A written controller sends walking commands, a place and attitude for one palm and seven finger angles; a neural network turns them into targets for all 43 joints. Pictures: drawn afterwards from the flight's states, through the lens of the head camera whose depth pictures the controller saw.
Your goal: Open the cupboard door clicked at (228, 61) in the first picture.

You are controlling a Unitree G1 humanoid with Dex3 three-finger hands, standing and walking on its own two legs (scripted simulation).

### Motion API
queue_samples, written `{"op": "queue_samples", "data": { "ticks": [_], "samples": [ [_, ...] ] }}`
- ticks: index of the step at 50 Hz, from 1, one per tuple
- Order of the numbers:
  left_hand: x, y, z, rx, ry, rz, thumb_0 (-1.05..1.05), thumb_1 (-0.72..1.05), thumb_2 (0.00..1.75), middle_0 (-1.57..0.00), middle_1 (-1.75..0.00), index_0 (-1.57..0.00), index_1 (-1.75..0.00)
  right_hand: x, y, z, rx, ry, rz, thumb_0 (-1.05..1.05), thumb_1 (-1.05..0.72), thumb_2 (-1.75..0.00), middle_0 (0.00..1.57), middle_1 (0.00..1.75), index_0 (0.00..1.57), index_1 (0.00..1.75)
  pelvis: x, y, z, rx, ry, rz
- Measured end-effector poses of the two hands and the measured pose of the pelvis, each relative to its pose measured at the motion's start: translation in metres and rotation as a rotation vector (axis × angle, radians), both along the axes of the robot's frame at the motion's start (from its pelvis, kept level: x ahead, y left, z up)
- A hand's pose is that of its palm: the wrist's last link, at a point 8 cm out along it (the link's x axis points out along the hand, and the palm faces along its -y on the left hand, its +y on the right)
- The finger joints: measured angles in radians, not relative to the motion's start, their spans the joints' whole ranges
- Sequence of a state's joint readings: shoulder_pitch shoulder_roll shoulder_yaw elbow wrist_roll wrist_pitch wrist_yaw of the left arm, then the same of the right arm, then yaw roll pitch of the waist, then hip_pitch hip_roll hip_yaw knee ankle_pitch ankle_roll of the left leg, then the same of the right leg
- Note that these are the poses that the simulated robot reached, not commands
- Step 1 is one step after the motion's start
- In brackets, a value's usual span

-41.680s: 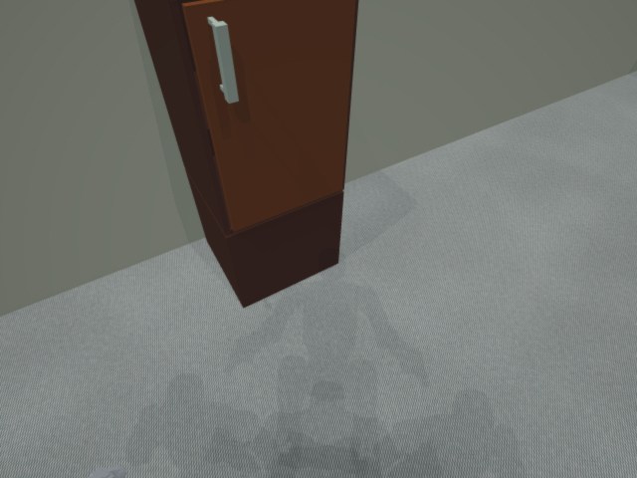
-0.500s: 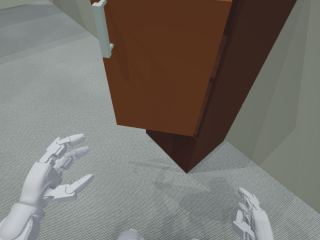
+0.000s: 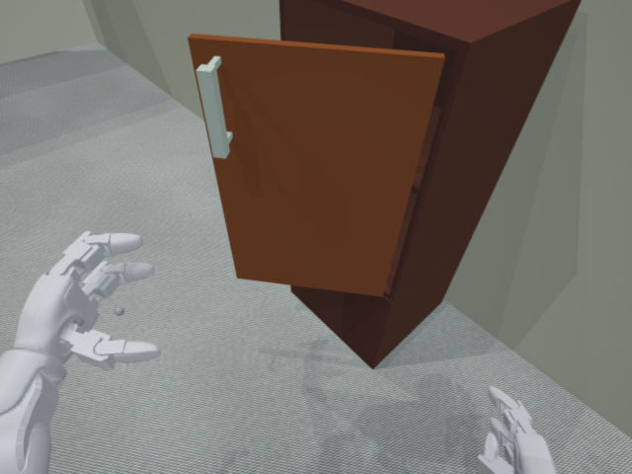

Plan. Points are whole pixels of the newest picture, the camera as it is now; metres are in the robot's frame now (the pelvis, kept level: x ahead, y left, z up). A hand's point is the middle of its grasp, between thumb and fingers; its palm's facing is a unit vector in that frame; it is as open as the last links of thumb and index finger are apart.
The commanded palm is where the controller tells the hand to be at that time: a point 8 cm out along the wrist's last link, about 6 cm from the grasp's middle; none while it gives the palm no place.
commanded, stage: raise the hand with hooked fingers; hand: left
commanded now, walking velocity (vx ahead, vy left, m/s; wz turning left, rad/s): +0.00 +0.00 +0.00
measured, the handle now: (218, 108) +0.60 +0.22 +0.17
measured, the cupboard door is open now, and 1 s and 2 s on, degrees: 40 40 40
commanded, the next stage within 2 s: move the hooked fingers beside the handle in 0.96 s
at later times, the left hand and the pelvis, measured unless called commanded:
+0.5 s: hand (93, 223) +0.30 +0.27 +0.19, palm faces +0.03 -1.00 -0.08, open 14.0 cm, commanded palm +0.27 +0.31 +0.19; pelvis +0.01 -0.02 +0.02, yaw +0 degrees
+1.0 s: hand (113, 226) +0.31 +0.25 +0.19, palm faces +0.03 -1.00 -0.06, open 14.0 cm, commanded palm +0.28 +0.29 +0.19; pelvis +0.01 -0.03 +0.02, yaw +0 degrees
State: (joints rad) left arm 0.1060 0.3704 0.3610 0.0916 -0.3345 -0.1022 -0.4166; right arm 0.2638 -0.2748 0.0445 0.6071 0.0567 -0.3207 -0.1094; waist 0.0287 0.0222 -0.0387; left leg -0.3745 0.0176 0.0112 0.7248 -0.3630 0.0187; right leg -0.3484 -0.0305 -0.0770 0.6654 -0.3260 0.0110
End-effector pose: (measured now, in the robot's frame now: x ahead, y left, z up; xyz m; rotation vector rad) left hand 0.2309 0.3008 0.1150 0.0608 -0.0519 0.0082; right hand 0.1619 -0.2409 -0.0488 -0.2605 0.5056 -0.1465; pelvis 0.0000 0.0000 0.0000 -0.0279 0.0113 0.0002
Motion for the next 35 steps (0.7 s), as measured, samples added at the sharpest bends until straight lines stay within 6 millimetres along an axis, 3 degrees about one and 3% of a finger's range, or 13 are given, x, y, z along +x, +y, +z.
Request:
{"op": "queue_samples", "data": {
  "ticks": [7,13,25,35],
  "samples": [
    [0.012,0.009,0.024,0.003,-0.007,0.009,0.0,-0.39,0.34,-0.29,-1.13,-0.29,-1.13,0.023,0.015,0.01,0.035,-0.038,0.045,0.02,-0.9,-0.9,0.2,0.3,0.21,0.3,0.006,-0.002,0.007,0.003,-0.022,0.002],
    [0.022,0.015,0.043,0.011,-0.01,0.025,-0.01,-0.47,0.31,-0.3,-1.18,-0.3,-1.18,0.027,0.02,0.007,0.056,-0.009,0.065,0.02,-0.9,-0.9,0.2,0.3,0.21,0.3,0.009,-0.006,0.011,0.007,-0.033,0.007],
    [0.05,0.021,0.082,0.018,-0.029,0.018,-0.01,-0.5,0.3,-0.3,-1.2,-0.3,-1.2,0.015,-0.001,-0.003,0.057,0.071,0.029,0.02,-0.9,-0.9,0.2,0.3,0.21,0.3,0.013,-0.016,0.017,0.015,-0.036,0.006],
    [0.058,0.006,0.072,-0.008,0.008,-0.006,-0.01,-0.5,0.3,-0.3,-1.2,-0.3,-1.2,0.01,-0.024,-0.001,0.05,0.072,-0.015,0.02,-0.9,-0.9,0.2,0.3,0.21,0.3,0.015,-0.022,0.017,0.022,-0.025,-0.01]
  ]
}}
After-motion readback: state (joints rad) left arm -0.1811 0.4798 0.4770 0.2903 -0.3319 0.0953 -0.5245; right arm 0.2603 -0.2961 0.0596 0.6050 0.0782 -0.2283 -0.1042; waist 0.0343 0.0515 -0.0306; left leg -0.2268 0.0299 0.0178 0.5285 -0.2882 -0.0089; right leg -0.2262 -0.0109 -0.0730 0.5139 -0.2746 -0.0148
